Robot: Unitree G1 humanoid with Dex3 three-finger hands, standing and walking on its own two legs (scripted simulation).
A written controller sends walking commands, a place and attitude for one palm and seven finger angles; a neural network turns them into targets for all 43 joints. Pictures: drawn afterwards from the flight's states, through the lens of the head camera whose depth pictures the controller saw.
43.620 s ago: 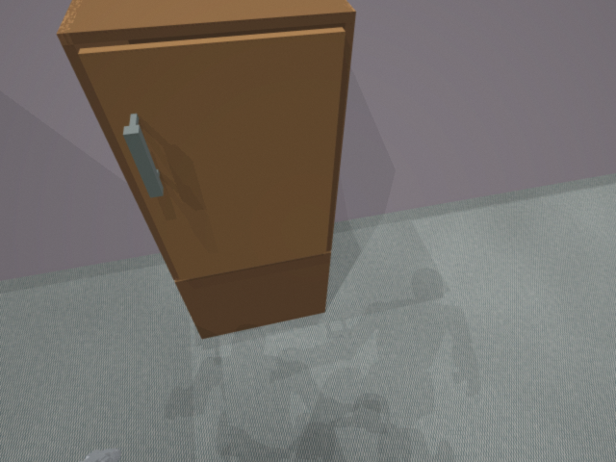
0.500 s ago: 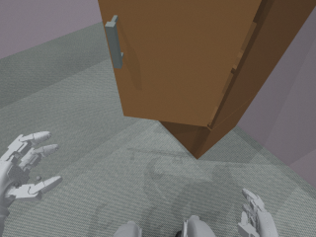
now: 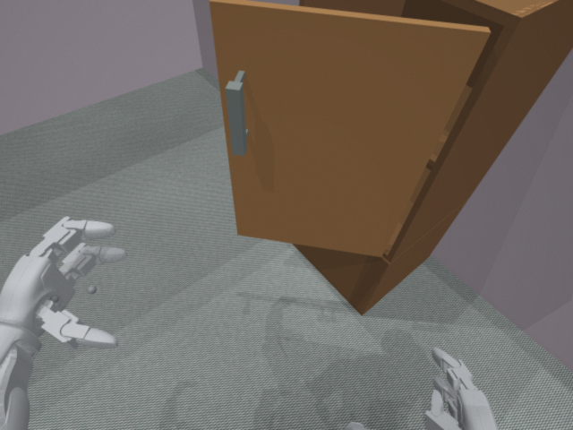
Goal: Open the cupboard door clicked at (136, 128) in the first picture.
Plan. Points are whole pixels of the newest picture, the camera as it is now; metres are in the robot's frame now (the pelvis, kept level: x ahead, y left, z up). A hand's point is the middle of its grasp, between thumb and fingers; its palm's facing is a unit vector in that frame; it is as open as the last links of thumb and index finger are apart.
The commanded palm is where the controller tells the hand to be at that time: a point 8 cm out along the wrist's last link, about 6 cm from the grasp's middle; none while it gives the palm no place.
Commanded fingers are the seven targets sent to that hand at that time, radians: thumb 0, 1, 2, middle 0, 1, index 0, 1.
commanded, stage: raise the hand with hooked fingers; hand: left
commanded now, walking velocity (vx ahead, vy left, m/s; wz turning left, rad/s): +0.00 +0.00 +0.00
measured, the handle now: (240, 114) +0.60 +0.14 +0.10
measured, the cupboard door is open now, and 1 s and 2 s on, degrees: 42 42 42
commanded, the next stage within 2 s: move the hooked fingers beside the handle in 0.82 s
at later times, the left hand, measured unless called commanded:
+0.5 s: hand (96, 236) +0.31 +0.27 +0.11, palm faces -0.05 -1.00 -0.04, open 14.0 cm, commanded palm +0.28 +0.31 +0.12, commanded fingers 0.00 -0.50 0.30 -0.30 -1.20 -0.30 -1.20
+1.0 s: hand (110, 248) +0.30 +0.24 +0.11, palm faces -0.04 -1.00 -0.03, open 14.0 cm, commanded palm +0.28 +0.29 +0.11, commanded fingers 0.00 -0.50 0.30 -0.30 -1.20 -0.30 -1.20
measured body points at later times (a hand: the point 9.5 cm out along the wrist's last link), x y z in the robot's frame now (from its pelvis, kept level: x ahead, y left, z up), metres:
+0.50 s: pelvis +0.01 -0.01 +0.02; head +0.05 -0.01 +0.47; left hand +0.31 +0.32 +0.12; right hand +0.16 -0.26 -0.06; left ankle -0.03 +0.08 -0.70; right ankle +0.05 -0.14 -0.70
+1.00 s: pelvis +0.00 -0.03 +0.02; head +0.03 -0.03 +0.47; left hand +0.29 +0.30 +0.12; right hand +0.16 -0.28 -0.06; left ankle -0.03 +0.08 -0.70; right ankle +0.05 -0.14 -0.70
